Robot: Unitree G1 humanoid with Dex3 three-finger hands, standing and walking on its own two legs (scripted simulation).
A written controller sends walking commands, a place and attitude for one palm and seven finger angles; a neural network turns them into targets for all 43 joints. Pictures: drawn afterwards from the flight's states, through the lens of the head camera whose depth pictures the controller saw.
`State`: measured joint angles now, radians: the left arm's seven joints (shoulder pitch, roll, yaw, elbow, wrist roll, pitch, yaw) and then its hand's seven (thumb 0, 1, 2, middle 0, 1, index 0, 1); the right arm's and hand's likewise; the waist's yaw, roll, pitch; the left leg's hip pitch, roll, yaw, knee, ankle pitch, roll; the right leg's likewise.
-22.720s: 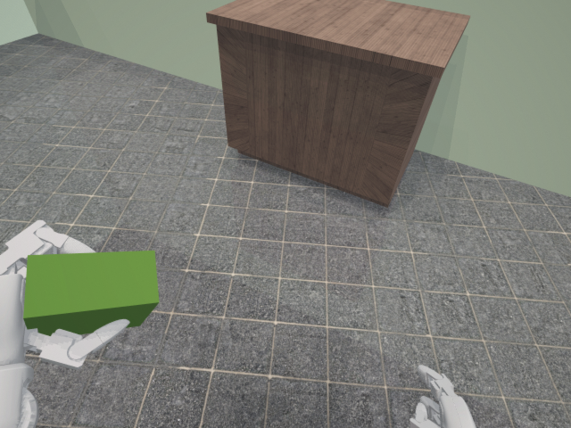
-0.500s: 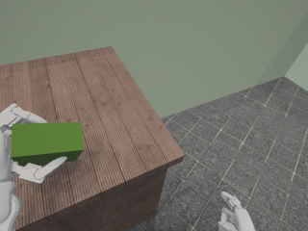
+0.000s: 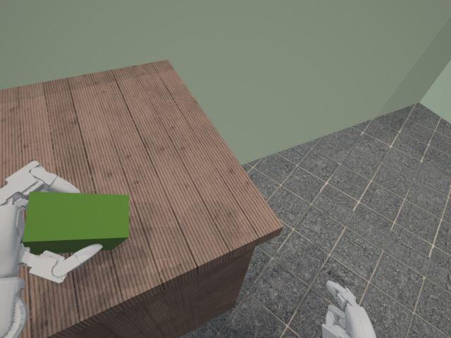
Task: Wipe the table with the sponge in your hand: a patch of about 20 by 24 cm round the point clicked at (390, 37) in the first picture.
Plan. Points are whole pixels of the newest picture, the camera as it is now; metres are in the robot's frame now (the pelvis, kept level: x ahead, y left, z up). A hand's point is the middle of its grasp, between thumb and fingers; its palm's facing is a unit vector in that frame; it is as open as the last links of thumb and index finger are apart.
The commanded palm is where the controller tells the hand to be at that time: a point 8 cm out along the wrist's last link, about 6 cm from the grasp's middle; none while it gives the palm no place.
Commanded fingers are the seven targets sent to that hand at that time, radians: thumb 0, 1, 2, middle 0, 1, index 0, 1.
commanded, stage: look again from close up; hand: left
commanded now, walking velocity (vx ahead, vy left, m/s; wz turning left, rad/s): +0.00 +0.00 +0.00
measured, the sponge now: (91, 225) +0.23 +0.22 +0.13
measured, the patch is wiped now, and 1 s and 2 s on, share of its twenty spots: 0.00 0.00 0.00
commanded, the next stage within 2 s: come to a stop and stand still in 0.26 s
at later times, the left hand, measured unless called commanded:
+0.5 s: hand (74, 227) +0.21 +0.22 +0.15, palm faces +0.38 -0.85 -0.35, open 9.9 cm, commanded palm +0.16 +0.26 +0.17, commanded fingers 0.00 0.10 1.30 -1.20 -1.60 -1.20 -1.60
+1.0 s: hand (50, 219) +0.22 +0.25 +0.16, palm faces +0.43 -0.83 -0.36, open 9.9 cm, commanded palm +0.16 +0.27 +0.17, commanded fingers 0.00 0.10 1.30 -1.20 -1.60 -1.20 -1.60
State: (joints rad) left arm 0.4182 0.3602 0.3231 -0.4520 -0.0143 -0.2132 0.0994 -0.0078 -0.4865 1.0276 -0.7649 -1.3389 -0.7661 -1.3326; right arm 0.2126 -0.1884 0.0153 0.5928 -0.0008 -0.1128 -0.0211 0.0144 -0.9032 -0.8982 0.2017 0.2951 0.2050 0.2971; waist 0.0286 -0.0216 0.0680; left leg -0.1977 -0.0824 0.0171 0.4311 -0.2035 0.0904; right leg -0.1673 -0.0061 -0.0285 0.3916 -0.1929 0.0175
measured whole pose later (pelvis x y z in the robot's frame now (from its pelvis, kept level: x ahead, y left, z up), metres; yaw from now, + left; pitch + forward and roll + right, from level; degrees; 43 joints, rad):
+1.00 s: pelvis +0.00 -0.02 +0.00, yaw +1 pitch -1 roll -2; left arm 0.35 0.39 0.38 -0.42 -0.03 -0.24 0.10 -0.01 -0.48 1.03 -0.76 -1.35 -0.76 -1.34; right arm 0.23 -0.20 0.02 0.60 0.01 -0.16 -0.03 0.02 -0.90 -0.90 0.20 0.29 0.20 0.30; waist 0.05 -0.05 0.06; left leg -0.24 -0.07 -0.01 0.48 -0.22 0.08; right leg -0.19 0.01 -0.05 0.43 -0.21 -0.01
